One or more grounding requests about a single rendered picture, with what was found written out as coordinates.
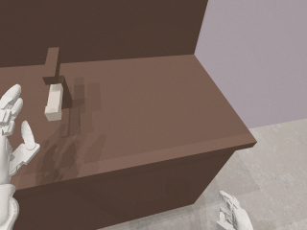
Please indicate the right robot hand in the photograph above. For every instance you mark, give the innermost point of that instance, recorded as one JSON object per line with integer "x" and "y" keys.
{"x": 237, "y": 220}

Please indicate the left robot hand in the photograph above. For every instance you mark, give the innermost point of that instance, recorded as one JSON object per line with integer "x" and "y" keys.
{"x": 10, "y": 106}

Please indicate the tap lever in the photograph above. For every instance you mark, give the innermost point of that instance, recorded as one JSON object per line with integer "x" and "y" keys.
{"x": 53, "y": 108}

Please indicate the robot left forearm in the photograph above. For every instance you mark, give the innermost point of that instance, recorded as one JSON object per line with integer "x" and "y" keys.
{"x": 9, "y": 207}

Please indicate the counter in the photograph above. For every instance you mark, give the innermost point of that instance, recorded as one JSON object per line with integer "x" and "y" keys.
{"x": 143, "y": 130}

